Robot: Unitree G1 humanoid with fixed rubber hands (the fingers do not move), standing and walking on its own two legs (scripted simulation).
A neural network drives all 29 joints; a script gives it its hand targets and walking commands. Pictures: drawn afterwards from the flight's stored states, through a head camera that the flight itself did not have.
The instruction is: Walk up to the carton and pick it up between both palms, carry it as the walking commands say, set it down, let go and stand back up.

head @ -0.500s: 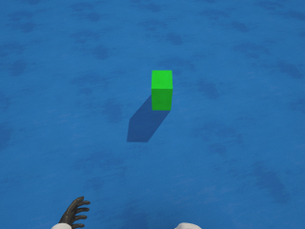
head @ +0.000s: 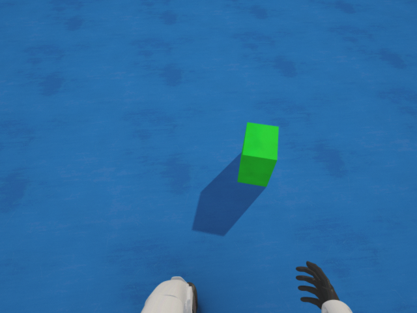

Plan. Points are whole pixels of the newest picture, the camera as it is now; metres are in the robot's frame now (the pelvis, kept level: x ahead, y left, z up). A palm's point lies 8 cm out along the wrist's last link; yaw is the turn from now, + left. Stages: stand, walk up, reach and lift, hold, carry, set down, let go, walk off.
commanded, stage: walk up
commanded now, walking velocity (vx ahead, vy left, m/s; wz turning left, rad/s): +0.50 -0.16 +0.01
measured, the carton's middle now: (257, 155) +0.90 -0.13 -0.62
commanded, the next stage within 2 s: none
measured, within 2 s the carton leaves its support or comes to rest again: neither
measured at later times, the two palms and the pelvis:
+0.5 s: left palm (165, 210) +0.31 +0.15 -0.09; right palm out of the picture +0.16 -0.34 -0.12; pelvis +0.21 -0.09 +0.02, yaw +0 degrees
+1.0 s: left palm (157, 219) +0.30 +0.18 -0.12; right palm (335, 160) +0.54 -0.28 -0.11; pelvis +0.40 -0.05 +0.01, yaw -1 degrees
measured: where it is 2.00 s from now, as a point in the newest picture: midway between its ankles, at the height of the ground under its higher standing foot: (241, 235)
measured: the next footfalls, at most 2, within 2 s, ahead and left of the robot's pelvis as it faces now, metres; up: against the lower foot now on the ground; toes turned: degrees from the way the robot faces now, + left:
right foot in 0.44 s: +0.28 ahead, -0.20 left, +0.00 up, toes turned -8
left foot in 0.94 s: +0.53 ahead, +0.05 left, +0.00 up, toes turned +8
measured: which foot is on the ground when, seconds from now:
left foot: down 0.00-0.44, up 0.46-0.92, down 0.94-1.00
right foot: up 0.00-0.42, down 0.44-0.94, up 0.96-1.00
